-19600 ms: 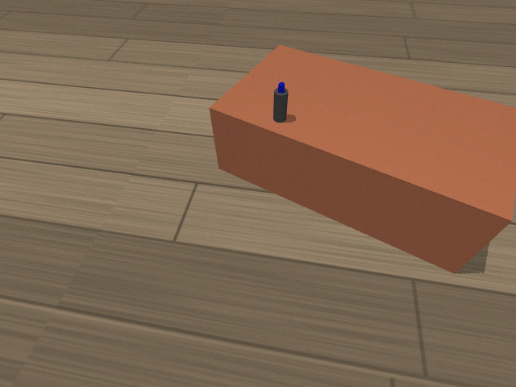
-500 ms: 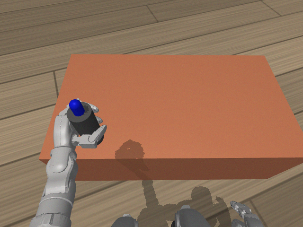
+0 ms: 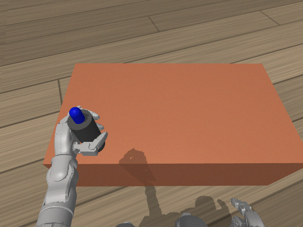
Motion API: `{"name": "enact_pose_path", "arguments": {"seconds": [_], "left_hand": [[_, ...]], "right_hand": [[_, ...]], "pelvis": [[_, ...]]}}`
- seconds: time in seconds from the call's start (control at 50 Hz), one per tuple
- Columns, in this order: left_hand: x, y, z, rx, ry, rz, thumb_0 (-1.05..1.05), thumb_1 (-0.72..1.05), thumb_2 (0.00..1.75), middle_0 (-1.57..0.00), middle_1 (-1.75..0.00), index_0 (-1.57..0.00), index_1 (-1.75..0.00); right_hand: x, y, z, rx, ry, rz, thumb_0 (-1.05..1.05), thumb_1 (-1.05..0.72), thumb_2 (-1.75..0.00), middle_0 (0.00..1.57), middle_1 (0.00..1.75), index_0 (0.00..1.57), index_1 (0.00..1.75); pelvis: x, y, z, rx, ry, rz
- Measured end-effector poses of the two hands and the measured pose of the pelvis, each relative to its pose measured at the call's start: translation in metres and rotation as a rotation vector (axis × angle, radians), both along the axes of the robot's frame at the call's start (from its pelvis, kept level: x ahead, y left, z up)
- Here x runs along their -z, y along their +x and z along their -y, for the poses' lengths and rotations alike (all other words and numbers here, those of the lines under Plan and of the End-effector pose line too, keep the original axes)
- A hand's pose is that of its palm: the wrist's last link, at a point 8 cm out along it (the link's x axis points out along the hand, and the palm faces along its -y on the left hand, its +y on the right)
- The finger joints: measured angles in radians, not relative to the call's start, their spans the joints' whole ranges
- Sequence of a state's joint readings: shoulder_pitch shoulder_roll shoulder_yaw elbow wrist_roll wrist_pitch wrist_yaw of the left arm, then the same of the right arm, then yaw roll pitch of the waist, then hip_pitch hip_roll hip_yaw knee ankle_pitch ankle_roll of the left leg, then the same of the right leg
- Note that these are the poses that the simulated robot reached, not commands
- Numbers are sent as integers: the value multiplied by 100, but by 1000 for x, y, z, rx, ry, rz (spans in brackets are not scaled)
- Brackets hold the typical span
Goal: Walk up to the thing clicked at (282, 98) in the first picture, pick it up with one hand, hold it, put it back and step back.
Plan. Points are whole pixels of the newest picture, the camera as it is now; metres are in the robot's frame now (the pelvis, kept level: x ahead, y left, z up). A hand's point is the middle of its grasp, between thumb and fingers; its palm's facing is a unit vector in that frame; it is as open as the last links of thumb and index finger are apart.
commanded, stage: hold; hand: left
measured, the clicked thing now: (86, 129) +0.34 +0.17 +0.06
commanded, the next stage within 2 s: none
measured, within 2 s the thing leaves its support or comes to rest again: neither
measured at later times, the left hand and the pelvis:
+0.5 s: hand (90, 133) +0.33 +0.16 +0.05, palm faces +0.06 -1.00 +0.00, open 7.7 cm; pelvis +0.01 +0.00 +0.01, yaw +0 degrees
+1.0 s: hand (88, 134) +0.33 +0.17 +0.05, palm faces +0.06 -1.00 +0.00, open 7.7 cm; pelvis +0.01 +0.00 +0.01, yaw +0 degrees
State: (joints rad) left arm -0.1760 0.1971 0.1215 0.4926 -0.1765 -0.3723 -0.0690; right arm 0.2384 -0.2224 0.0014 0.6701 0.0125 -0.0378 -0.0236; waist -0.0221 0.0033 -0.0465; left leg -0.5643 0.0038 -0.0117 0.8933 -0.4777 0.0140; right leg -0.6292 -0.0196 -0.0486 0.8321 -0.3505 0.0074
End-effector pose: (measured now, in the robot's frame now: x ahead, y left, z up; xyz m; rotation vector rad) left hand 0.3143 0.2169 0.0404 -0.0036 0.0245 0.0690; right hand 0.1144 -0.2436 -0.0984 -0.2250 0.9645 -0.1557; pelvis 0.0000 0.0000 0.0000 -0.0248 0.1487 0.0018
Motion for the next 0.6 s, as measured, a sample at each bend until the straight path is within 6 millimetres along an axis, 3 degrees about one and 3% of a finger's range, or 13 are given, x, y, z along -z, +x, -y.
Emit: {"name": "enact_pose_path", "arguments": {"seconds": [0.6], "left_hand": [[-13,-8,0,3,0,7,-3,-11,109,-79,-115,-83,-116]], "right_hand": [[-9,15,3,-2,8,31,1,-90,-90,20,30,20,30]], "pelvis": [[-9,8,4,-1,5,32]]}}
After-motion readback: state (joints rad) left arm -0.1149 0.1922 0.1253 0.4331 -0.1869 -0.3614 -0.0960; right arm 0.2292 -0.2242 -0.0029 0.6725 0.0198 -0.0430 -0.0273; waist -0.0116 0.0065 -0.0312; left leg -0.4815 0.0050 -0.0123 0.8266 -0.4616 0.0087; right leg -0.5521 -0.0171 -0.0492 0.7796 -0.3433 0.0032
